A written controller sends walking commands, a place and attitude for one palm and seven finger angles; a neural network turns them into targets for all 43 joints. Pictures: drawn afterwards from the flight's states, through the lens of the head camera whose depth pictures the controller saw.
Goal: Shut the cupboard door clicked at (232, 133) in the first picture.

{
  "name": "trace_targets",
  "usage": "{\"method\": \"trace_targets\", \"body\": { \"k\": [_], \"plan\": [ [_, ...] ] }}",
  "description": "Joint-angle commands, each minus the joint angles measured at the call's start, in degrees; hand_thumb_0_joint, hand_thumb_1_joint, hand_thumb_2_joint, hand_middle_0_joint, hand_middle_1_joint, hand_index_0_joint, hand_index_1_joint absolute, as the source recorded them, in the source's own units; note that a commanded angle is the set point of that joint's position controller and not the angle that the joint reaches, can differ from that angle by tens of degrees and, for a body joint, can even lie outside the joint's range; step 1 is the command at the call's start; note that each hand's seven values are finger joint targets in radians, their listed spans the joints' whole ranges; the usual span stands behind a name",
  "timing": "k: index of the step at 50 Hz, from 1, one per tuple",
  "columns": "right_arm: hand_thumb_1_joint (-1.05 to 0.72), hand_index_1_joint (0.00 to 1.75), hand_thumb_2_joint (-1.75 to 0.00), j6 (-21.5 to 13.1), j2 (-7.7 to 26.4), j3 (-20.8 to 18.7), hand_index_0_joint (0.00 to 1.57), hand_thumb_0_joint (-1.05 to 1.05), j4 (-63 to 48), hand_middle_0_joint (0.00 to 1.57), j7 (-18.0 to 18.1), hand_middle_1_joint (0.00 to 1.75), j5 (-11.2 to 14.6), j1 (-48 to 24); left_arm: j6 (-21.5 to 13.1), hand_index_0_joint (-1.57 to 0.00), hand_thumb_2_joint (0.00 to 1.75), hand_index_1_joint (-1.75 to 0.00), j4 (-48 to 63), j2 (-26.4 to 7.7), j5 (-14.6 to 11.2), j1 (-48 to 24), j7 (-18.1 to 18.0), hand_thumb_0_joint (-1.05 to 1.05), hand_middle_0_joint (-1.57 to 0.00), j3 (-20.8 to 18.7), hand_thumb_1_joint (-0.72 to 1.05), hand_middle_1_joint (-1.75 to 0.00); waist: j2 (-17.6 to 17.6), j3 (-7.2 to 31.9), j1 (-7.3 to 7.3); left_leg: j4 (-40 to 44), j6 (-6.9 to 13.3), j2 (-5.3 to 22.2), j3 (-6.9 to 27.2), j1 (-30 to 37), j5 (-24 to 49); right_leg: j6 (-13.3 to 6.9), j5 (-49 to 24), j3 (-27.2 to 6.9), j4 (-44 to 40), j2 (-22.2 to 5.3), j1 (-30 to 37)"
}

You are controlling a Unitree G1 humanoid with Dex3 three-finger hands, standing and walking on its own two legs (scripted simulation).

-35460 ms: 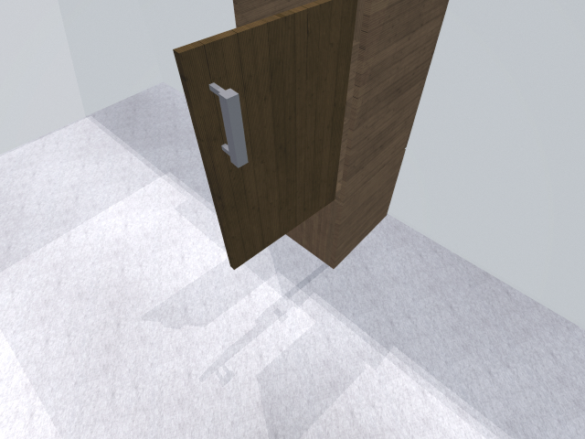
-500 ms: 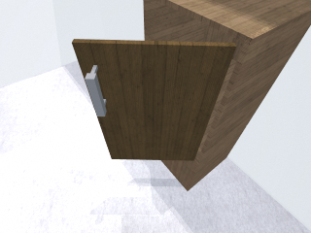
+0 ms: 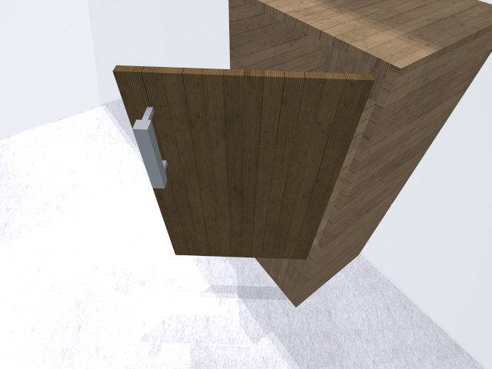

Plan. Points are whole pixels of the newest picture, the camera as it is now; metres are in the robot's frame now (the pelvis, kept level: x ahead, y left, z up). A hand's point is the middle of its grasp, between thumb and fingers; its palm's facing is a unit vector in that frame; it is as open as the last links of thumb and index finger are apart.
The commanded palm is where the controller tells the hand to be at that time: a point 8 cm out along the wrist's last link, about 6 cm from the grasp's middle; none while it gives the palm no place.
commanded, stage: look again from close up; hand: left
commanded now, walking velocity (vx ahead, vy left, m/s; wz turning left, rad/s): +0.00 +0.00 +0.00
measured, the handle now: (154, 149) +0.45 +0.20 +0.11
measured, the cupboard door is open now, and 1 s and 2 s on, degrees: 52 52 52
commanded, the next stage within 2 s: raise the hand and make a fist in 0.28 s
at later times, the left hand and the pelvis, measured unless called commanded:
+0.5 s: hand out of the picture +0.12 +0.20 -0.09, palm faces +0.25 -0.95 -0.19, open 7.3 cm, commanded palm +0.09 +0.24 -0.06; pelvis -0.01 +0.00 -0.01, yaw +2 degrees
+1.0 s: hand out of the picture +0.12 +0.18 +0.00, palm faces +0.00 -1.00 -0.04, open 5.2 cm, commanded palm +0.10 +0.24 +0.00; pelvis -0.08 +0.00 -0.08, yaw +4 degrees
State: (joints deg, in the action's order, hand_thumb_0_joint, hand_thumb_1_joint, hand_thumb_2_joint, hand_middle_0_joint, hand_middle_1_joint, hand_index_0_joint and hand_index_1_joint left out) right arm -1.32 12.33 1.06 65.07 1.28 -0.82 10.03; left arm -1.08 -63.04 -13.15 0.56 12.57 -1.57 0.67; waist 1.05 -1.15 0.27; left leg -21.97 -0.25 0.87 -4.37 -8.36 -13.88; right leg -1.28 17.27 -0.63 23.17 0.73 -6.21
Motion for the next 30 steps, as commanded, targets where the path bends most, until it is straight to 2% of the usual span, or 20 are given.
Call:
{"method": "trace_targets", "body": {
  "k": [1, 2, 5, 7, 10, 12, 15, 18, 19, 20, 21, 22, 23, 24, 25, 26, 27, 28, 29, 30],
  "plan": [
    [-0.90, 0.30, -0.90, -0.8, 7.7, -1.6, 0.20, 0.00, -2.1, 0.20, 0.7, 0.30, 0.1, 1.3, -0.8, -0.20, 0.90, -0.30, 2.1, -7.7, 0.1, 2.2, -0.3, 0.00, -0.20, -1.6, 0.90, -0.30, -0.3, 1.5, 0.12, 1.8, 1.6, 6.1, 5.2, 3.4, 15.4, -0.8, -20.8, -4.7, -2.9, -7.1, -2.4],
    [-0.90, 0.30, -0.90, -0.8, 7.1, -1.6, 0.20, 0.00, -1.9, 0.20, 0.7, 0.30, 0.2, 1.3, -0.8, -0.20, 0.90, -0.30, 2.0, -7.5, 0.3, 2.6, -0.4, 0.00, -0.20, -1.6, 0.90, -0.30, 0.5, 0.7, 0.26, 1.8, 1.6, 6.1, 5.1, 3.1, 15.1, -0.8, -21.0, -4.6, -3.0, -7.0, -2.5],
    [-0.90, 0.30, -0.90, -0.9, 7.2, -1.6, 0.20, 0.00, -1.8, 0.20, 0.8, 0.30, 0.1, 1.8, -0.9, -0.20, 0.90, -0.30, 1.8, -7.3, 0.1, 2.9, -0.4, 0.00, -0.20, -1.6, 0.90, -0.30, -0.7, 2.1, 0.14, 1.6, 1.6, 6.1, 5.2, 3.7, 16.2, -0.9, -21.5, -4.6, -2.8, -7.2, -1.9],
    [-0.90, 0.30, -0.90, -0.8, 6.4, -1.6, 0.20, 0.00, -1.5, 0.20, 0.8, 0.30, 0.2, 2.0, -0.9, -0.20, 0.90, -0.30, 1.8, -6.9, 0.2, 3.5, -0.5, 0.00, -0.20, -1.6, 0.90, -0.30, 0.1, 0.7, 0.43, 1.6, 1.7, 6.0, 5.1, 3.2, 15.6, -0.8, -21.3, -4.3, -3.1, -7.2, -2.3],
    [-0.90, 0.30, -0.90, -0.8, 6.5, -1.7, 0.20, 0.00, -1.4, 0.20, 0.8, 0.30, 0.1, 2.3, -0.9, -0.20, 0.90, -0.30, 1.5, -6.8, 0.1, 3.5, -0.5, 0.00, -0.20, -1.6, 0.90, -0.30, -0.6, 1.3, 0.20, 1.7, 1.5, 6.0, 5.2, 3.3, 15.2, -0.9, -21.0, -4.6, -3.0, -7.1, -2.3],
    [-0.90, 0.30, -0.90, -0.8, 5.9, -1.7, 0.20, 0.00, -1.3, 0.20, 0.9, 0.30, 0.2, 2.3, -0.9, -0.20, 0.90, -0.30, 1.5, -6.4, 0.3, 3.9, -0.5, 0.00, -0.20, -1.6, 0.90, -0.30, 0.2, -0.3, 0.41, 1.8, 1.6, 5.9, 5.1, 2.4, 14.4, -0.8, -20.8, -4.4, -3.4, -7.1, -2.7],
    [-0.90, 0.30, -0.90, -0.8, 5.9, -1.7, 0.20, 0.00, -1.2, 0.20, 0.9, 0.30, 0.1, 2.8, -0.9, -0.20, 0.90, -0.30, 1.4, -6.1, 0.1, 4.2, -0.5, 0.00, -0.20, -1.5, 0.90, -0.30, -0.4, 1.0, 0.20, 1.6, 1.4, 5.8, 5.2, 3.1, 14.6, -0.9, -20.9, -4.5, -3.2, -7.1, -2.5],
    [-0.90, 0.30, -0.90, -0.8, 5.5, -1.7, 0.20, 0.00, -1.0, 0.20, 0.9, 0.30, 0.2, 3.2, -0.9, -0.20, 0.90, -0.30, 1.3, -5.9, 0.2, 4.6, -0.5, 0.00, -0.20, -1.6, 0.90, -0.30, -0.1, 0.6, 0.25, 1.7, 1.5, 5.8, 5.2, 2.7, 14.5, -0.9, -20.9, -4.4, -3.3, -7.1, -2.3],
    [-0.90, 0.30, -0.90, -0.8, 5.0, -2.0, 0.20, 0.00, -5.2, 0.20, 0.3, 0.30, 0.7, 0.1, -2.0, -0.20, 0.90, -0.30, -0.3, -3.3, 0.8, 10.0, -3.1, 0.00, -0.20, -1.3, 0.90, -0.30, -2.9, -2.9, 1.10, -12.2, -0.1, 5.6, 1.6, -2.3, 16.1, 2.5, -41.6, -7.6, -2.8, -10.6, -5.1],
    [-0.90, 0.30, -0.90, -11.6, 15.2, -4.1, 0.20, 0.00, -20.5, 0.20, 6.3, 0.30, 1.8, 9.6, -18.6, -0.20, 0.90, -0.30, 90.1, -38.7, -7.6, -38.2, -2.9, 0.00, -0.20, -26.8, 0.90, -0.30, -3.8, 20.2, -7.25, -10.9, 2.5, 3.3, 4.1, 19.1, 25.4, 1.5, -37.2, -0.4, 10.9, -4.9, -5.3],
    [-0.90, 0.30, -0.90, -15.3, 9.3, -1.7, 0.20, 0.00, -20.7, 0.20, 7.2, 0.30, 4.5, 3.8, -14.0, -0.22, 0.90, -0.32, 71.9, -9.0, -8.1, -0.1, -3.7, 0.00, -0.22, -3.6, 0.90, -0.32, -26.3, 29.1, -2.66, -10.1, 2.0, 1.5, 4.9, 21.6, 37.2, 0.9, -23.5, 3.5, 18.9, -0.4, -8.4],
    [-0.90, 0.30, -0.90, -17.6, 6.6, -2.0, 0.20, 0.00, -23.2, 0.20, 5.9, 0.30, 3.7, 2.4, -6.6, -0.24, 0.90, -0.34, 71.9, 3.2, -12.0, 13.1, -4.1, 0.00, -0.24, -0.5, 0.90, -0.34, -23.1, 24.6, -0.82, -6.1, 0.7, 3.4, 6.1, 17.8, 46.9, 0.8, -7.9, 6.7, 18.0, 0.2, -11.0],
    [-0.90, 0.30, -0.90, -18.6, 7.3, -3.3, 0.20, 0.00, -22.0, 0.20, 3.9, 0.30, 3.4, 3.4, -6.7, -0.25, 0.90, -0.36, 67.3, 1.3, -10.1, 7.8, -4.1, 0.00, -0.25, -3.0, 0.90, -0.36, -9.3, 13.0, -3.10, -8.0, 0.8, 3.6, 6.5, 7.6, 39.3, 1.2, -6.3, 5.5, 14.2, -0.3, -17.4],
    [-0.90, 0.30, -0.90, -18.8, 8.1, -4.8, 0.20, 0.00, -24.5, 0.20, 2.8, 0.30, 2.5, 3.1, -8.7, -0.27, 0.90, -0.38, 66.3, 1.3, -10.3, 5.3, -2.8, 0.00, -0.27, -4.5, 0.90, -0.38, -4.4, 4.3, -3.53, -10.6, 0.5, 2.0, 7.2, -1.2, 27.2, 0.9, -8.6, 6.1, 10.6, -0.6, -19.9],
    [-0.90, 0.30, -0.90, -18.9, 9.0, -5.4, 0.20, 0.00, -25.8, 0.20, 2.2, 0.30, 1.9, 2.4, -11.6, -0.29, 0.90, -0.40, 61.1, -0.6, -10.4, 6.6, -1.3, 0.00, -0.29, -7.4, 0.90, -0.40, 2.9, 0.0, -3.71, -13.5, 0.5, 0.4, 6.5, -9.8, 14.5, 1.0, -10.4, 6.1, 9.9, -1.2, -22.8],
    [-0.90, 0.30, -0.90, -18.9, 8.5, -5.4, 0.20, 0.00, -27.4, 0.20, 1.7, 0.30, 1.3, 1.3, -15.5, -0.31, 0.90, -0.42, 55.5, 0.7, -11.4, 11.8, 1.0, 0.00, -0.31, -8.6, 0.90, -0.42, 10.1, -1.4, -2.54, -15.8, 0.4, -0.6, 6.4, -16.2, 7.2, 1.2, -7.1, 6.0, 11.5, -1.5, -25.5],
    [-0.90, 0.30, -0.90, -18.9, 8.1, -5.8, 0.20, 0.00, -29.4, 0.20, 0.9, 0.30, 1.8, 0.2, -19.9, -0.33, 0.90, -0.44, 51.8, 1.6, -12.3, 18.8, 4.5, 0.00, -0.33, -10.0, 0.90, -0.44, 10.4, -0.5, 0.38, -18.6, 0.2, -1.5, 5.6, -19.5, 7.8, 0.7, -11.0, 4.7, 14.4, -1.9, -24.8],
    [-0.90, 0.30, -0.90, -18.9, 7.9, -5.7, 0.20, 0.00, -30.5, 0.20, 0.1, 0.30, 1.0, -0.5, -24.6, -0.35, 0.90, -0.46, 50.0, 3.0, -13.5, 21.9, 8.3, 0.00, -0.35, -9.8, 0.90, -0.46, 13.1, 4.7, 1.57, -22.8, -0.2, -2.1, 5.3, -23.2, 8.0, 1.4, -17.4, 3.6, 19.7, -2.4, -25.6],
    [-0.90, 0.30, -0.90, -18.4, 7.6, -6.2, 0.20, 0.00, -31.5, 0.20, -0.5, 0.30, 0.8, -0.7, -29.3, -0.36, 0.90, -0.48, 49.5, 2.4, -14.6, 24.4, 12.5, 0.00, -0.36, -12.0, 0.90, -0.48, 15.0, 9.1, 3.04, -26.1, -0.7, -2.5, 4.8, -26.8, 7.9, 1.8, -21.8, 2.4, 24.1, -2.6, -25.2],
    [-0.90, 0.30, -0.90, -18.1, 7.7, -6.5, 0.20, 0.00, -32.6, 0.20, -1.0, 0.30, 0.7, -1.3, -33.6, -0.38, 0.90, -0.50, 49.4, 1.2, -15.5, 24.8, 16.9, 0.00, -0.38, -13.0, 0.90, -0.50, 14.9, 12.0, 3.59, -28.9, -1.0, -2.9, 4.5, -30.6, 6.4, 2.0, -22.7, 0.8, 27.2, -2.9, -25.4]
  ]
}}
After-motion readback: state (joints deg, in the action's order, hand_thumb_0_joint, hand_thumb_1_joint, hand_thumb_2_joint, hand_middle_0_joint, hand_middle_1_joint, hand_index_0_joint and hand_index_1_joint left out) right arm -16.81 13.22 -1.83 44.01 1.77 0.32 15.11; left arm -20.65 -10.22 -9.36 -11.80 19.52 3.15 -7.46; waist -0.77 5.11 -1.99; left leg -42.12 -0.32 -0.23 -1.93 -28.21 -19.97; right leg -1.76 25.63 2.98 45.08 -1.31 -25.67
